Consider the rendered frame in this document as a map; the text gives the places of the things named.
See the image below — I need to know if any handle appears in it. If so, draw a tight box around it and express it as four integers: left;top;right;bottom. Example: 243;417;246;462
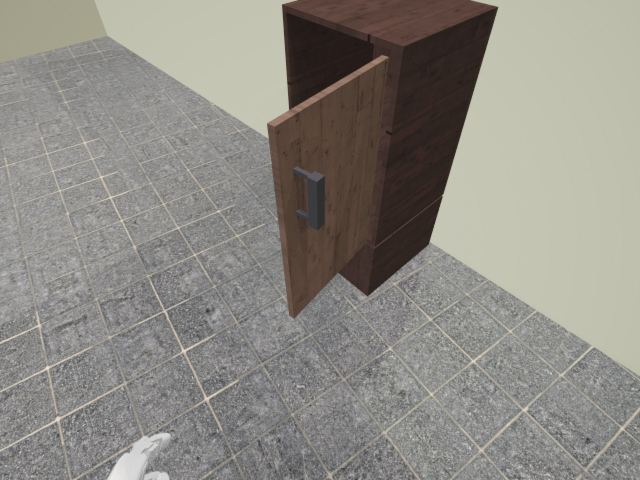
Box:
293;166;325;231

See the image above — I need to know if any left robot hand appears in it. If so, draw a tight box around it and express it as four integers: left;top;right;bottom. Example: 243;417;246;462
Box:
107;433;171;480

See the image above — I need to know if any cupboard door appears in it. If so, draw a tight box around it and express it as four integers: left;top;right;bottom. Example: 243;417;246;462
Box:
267;55;389;319

